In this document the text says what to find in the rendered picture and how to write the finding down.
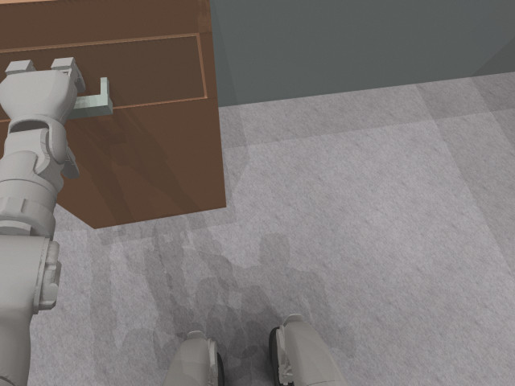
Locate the robot left thigh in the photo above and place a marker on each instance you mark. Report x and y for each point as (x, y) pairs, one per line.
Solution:
(194, 364)

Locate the robot thigh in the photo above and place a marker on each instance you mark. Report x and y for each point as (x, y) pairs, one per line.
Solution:
(312, 364)
(194, 364)

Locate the left robot hand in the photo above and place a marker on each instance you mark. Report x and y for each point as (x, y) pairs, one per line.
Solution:
(50, 93)

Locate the left robot forearm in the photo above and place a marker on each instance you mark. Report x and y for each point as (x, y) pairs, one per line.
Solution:
(30, 179)

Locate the cabinet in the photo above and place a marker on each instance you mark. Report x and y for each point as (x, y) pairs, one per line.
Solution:
(143, 162)

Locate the drawer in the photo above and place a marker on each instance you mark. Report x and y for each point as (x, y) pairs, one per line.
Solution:
(140, 70)

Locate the handle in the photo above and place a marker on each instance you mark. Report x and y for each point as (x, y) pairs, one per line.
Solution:
(96, 105)

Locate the robot right thigh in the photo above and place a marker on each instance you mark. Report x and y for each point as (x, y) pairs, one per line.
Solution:
(312, 364)

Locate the left robot upper arm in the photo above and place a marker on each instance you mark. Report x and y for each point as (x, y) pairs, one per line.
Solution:
(29, 282)

